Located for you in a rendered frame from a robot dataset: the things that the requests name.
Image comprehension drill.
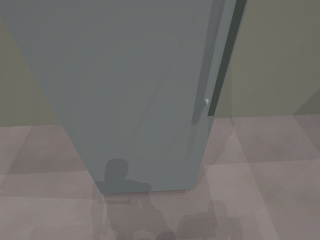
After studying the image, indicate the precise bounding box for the handle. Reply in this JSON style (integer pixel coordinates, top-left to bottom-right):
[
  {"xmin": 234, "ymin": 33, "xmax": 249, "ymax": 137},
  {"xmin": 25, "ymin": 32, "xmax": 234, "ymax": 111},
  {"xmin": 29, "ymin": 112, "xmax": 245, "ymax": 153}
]
[{"xmin": 205, "ymin": 0, "xmax": 247, "ymax": 116}]

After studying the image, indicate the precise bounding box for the fridge door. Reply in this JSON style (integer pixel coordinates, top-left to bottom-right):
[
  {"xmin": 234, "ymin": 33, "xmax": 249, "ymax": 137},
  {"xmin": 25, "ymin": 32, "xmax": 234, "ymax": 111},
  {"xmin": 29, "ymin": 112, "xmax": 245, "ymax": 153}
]
[{"xmin": 0, "ymin": 0, "xmax": 249, "ymax": 194}]

